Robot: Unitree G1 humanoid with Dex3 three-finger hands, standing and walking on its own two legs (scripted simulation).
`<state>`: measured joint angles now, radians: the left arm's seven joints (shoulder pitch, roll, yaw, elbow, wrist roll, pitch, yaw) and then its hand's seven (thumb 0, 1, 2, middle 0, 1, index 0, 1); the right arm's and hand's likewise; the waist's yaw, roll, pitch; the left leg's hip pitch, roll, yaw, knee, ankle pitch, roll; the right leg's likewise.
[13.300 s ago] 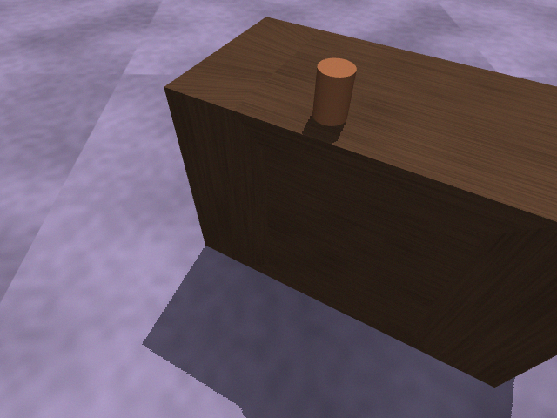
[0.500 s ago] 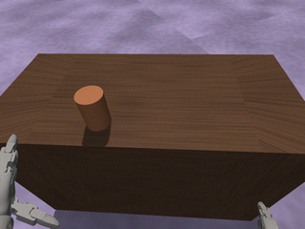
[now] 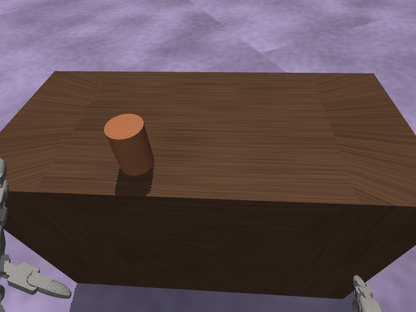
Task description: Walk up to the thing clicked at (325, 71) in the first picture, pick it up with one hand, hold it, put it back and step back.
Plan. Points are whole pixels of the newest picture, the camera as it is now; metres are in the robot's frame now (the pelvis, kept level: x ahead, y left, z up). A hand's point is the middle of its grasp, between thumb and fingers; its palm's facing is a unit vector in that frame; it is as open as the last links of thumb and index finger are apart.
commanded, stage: rise first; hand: left
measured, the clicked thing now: (131, 145) +0.47 +0.24 +0.03
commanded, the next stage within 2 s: go down in 0.08 s
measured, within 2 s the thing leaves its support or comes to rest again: neither
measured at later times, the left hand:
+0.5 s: hand (19, 212) +0.22 +0.32 +0.14, palm faces +0.44 -0.82 -0.37, open 17.5 cm
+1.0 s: hand (17, 174) +0.29 +0.36 +0.14, palm faces +0.27 -0.95 -0.16, open 17.4 cm
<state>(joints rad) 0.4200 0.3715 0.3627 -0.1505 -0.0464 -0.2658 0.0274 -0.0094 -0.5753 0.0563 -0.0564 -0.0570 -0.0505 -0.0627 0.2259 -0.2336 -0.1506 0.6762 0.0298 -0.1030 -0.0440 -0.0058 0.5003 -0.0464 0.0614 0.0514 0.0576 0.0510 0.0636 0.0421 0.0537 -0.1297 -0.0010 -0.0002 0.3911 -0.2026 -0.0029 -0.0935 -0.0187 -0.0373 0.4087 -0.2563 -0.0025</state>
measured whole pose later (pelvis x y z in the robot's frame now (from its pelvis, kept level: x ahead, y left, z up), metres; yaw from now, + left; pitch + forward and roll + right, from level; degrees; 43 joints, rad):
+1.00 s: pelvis +0.02 +0.01 +0.00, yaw -1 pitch +2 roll +0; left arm -0.11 0.55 0.60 0.45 -0.25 -0.11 -0.43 -0.01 -0.50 0.07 -0.04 -0.02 -0.03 -0.02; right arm 0.22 -0.24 -0.05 0.70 0.03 -0.14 -0.09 -0.01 0.50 -0.06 0.06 0.05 0.06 0.05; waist 0.03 0.02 -0.05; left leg -0.25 0.00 0.01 0.48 -0.26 0.01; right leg -0.20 -0.02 -0.03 0.45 -0.28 0.01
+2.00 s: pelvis +0.02 +0.02 -0.01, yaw +0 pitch +7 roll -1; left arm -0.47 0.79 0.65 0.93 -0.23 -0.04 -0.60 -0.01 -0.58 0.05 -0.04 -0.02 -0.04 -0.03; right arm 0.17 -0.23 0.03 0.78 0.01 -0.24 -0.17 -0.01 0.51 -0.06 0.06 0.05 0.06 0.05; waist -0.02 0.00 -0.10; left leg -0.38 0.00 0.00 0.53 -0.27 0.02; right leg -0.30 -0.02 -0.04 0.45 -0.27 0.02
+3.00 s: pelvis +0.02 +0.02 -0.01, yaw +0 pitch +9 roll -2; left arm -0.53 0.88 0.69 1.00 -0.21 -0.04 -0.62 -0.01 -0.53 0.06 -0.04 -0.04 -0.04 -0.04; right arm 0.22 -0.25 0.04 0.69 0.01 -0.22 -0.18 -0.01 0.52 -0.06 0.06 0.05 0.06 0.05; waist -0.03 -0.01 -0.11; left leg -0.46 0.01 -0.01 0.59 -0.30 0.02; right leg -0.37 -0.01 -0.05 0.51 -0.30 0.02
